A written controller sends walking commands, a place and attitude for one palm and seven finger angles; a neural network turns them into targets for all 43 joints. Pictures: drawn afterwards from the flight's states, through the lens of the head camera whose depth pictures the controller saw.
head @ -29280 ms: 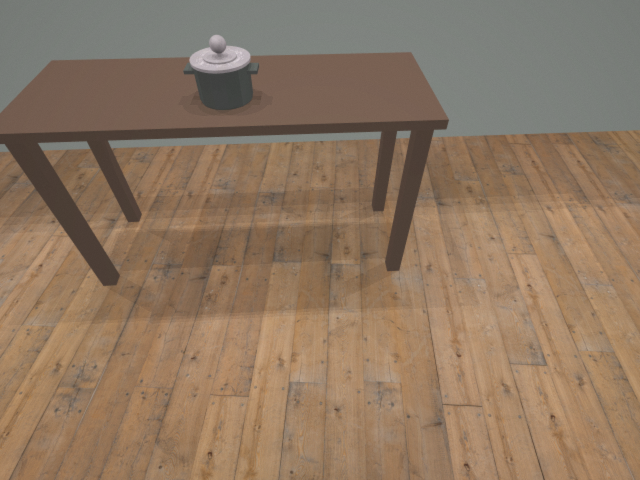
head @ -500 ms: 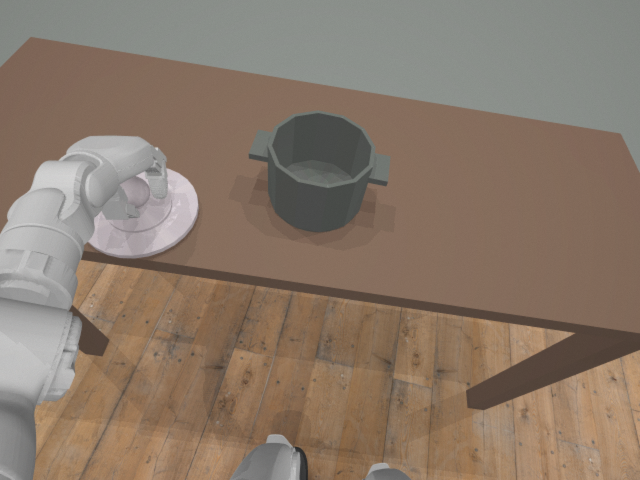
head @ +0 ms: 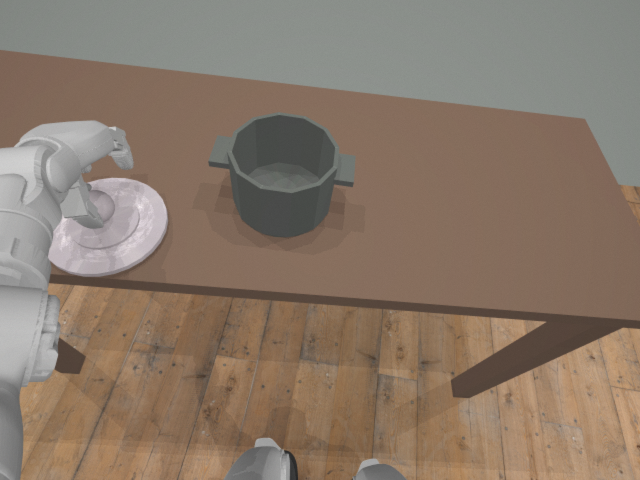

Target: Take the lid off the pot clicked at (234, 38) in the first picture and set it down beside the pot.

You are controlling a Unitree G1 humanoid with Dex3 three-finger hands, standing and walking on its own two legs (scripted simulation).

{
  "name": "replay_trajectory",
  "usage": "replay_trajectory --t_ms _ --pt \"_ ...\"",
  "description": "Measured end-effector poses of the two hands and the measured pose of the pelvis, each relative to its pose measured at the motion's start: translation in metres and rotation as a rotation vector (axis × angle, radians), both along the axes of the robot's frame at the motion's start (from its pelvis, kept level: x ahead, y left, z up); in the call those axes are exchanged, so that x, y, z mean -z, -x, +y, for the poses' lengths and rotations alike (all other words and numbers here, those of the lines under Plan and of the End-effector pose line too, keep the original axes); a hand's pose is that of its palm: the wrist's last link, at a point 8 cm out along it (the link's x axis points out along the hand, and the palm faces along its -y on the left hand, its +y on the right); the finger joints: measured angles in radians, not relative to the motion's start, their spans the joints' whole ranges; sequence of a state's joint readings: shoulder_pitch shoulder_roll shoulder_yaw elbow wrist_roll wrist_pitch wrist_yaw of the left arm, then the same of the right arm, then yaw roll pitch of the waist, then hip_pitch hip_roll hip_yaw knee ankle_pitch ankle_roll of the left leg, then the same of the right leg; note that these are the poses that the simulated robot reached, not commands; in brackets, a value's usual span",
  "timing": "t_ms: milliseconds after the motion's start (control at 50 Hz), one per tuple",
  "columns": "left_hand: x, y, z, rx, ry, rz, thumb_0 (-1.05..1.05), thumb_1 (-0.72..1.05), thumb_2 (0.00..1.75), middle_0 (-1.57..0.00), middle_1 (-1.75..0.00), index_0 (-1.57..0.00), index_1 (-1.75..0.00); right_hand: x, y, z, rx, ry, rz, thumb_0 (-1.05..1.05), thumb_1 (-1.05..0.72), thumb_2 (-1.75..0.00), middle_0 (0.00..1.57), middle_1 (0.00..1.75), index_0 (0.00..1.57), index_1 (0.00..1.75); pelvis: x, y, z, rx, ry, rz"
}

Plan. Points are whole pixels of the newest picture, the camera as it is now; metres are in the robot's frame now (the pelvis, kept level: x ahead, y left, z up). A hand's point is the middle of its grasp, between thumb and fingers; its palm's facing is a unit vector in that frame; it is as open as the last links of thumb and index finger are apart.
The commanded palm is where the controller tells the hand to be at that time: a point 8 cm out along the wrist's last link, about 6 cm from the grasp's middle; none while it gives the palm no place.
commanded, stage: open the fingers wide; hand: left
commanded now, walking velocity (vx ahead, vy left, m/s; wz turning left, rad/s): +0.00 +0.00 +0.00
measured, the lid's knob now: (95, 206) +0.46 +0.28 +0.02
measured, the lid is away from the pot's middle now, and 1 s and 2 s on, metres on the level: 0.26 0.26 0.26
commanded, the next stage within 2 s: raise the empty hand in 0.10 s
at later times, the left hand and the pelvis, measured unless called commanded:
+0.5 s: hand (70, 166) +0.48 +0.29 +0.08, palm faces -0.42 -0.11 -0.90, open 11.2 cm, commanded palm +0.53 +0.28 +0.15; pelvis +0.01 -0.01 +0.01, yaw +1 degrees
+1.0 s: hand (44, 129) +0.48 +0.30 +0.14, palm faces -0.40 -0.09 -0.91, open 11.0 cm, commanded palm +0.52 +0.29 +0.21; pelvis +0.03 -0.01 +0.02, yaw +1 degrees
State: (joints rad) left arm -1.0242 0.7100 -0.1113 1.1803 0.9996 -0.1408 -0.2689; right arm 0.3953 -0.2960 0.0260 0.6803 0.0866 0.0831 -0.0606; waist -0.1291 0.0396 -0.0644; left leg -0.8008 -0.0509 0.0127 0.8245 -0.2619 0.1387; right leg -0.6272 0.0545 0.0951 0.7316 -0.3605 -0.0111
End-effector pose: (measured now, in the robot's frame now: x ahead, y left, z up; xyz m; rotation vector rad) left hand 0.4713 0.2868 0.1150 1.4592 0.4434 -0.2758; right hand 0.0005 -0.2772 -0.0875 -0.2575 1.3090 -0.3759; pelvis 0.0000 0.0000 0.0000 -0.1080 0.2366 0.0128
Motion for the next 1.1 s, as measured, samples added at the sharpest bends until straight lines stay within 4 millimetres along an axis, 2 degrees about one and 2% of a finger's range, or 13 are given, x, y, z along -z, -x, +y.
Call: replay_trajectory --t_ms 140,320,600,780,960,1100 --pt "-0.001 -0.008 0.004 0.011 0.014 0.014 -0.01 -0.13 0.72 -0.41 -0.78 -0.42 -0.77 -0.004 0.006 -0.009 0.011 0.019 0.044 0.00 -0.90 -0.90 0.20 0.30 0.20 0.30 0.001 -0.005 -0.005 -0.004 0.008 0.018" --pt "-0.004 -0.009 0.007 0.026 -0.004 0.010 -0.01 -0.12 0.70 -0.39 -0.80 -0.40 -0.79 -0.005 -0.005 -0.016 -0.004 0.017 0.060 0.00 -0.90 -0.90 0.20 0.30 0.20 0.30 0.000 -0.009 -0.010 -0.012 0.013 0.025" --pt "-0.034 -0.009 0.016 -0.011 -0.014 0.003 0.00 -0.05 0.71 -0.39 -0.81 -0.40 -0.80 -0.008 -0.039 -0.013 -0.031 -0.010 -0.019 0.00 -0.90 -0.90 0.20 0.30 0.20 0.30 -0.008 -0.017 -0.012 -0.020 0.003 -0.004" --pt "-0.056 -0.012 0.008 0.032 0.010 -0.024 0.00 -0.04 0.72 -0.39 -0.81 -0.40 -0.80 -0.010 -0.049 -0.011 -0.036 -0.020 -0.019 0.00 -0.90 -0.90 0.20 0.30 0.20 0.30 -0.014 -0.024 -0.011 -0.018 -0.007 -0.025" --pt "-0.078 -0.014 0.015 0.004 -0.016 -0.054 0.00 -0.04 0.72 -0.39 -0.81 -0.40 -0.80 -0.014 -0.055 -0.011 -0.032 -0.037 -0.035 0.00 -0.90 -0.90 0.20 0.30 0.20 0.30 -0.019 -0.028 -0.010 -0.018 -0.013 -0.039" --pt "-0.085 -0.009 0.017 -0.012 -0.011 -0.026 0.00 -0.04 0.72 -0.39 -0.81 -0.40 -0.80 -0.015 -0.061 -0.010 -0.046 -0.046 -0.035 0.00 -0.90 -0.90 0.20 0.30 0.20 0.30 -0.022 -0.027 -0.009 -0.023 -0.019 -0.057"
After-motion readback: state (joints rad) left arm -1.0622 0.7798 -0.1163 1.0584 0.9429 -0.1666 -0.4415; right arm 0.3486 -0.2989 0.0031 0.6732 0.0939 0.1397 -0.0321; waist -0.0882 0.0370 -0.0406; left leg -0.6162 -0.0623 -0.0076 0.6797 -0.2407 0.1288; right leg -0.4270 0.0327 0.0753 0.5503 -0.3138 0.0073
